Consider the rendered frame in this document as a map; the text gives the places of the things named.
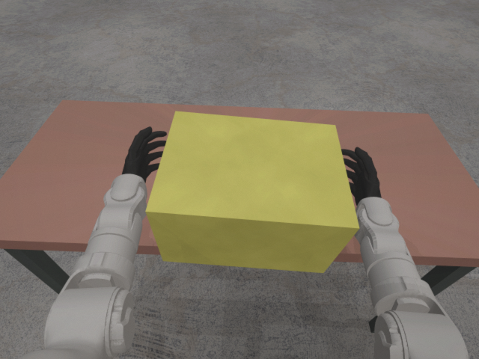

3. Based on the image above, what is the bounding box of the table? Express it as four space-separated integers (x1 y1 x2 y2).
0 100 479 333

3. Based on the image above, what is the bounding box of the left robot hand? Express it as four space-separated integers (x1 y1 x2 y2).
122 126 167 182

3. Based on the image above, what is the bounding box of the carton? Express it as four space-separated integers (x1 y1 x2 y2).
145 111 359 273

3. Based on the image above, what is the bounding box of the robot right upper arm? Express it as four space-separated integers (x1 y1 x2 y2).
374 310 467 359

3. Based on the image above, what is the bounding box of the right robot hand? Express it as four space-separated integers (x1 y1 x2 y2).
341 147 382 206

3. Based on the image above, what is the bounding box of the left robot forearm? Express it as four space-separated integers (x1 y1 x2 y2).
44 174 147 348

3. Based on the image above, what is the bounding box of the right robot forearm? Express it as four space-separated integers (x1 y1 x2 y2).
354 197 469 359

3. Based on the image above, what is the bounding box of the robot left upper arm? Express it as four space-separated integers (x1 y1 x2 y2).
17 286 135 359

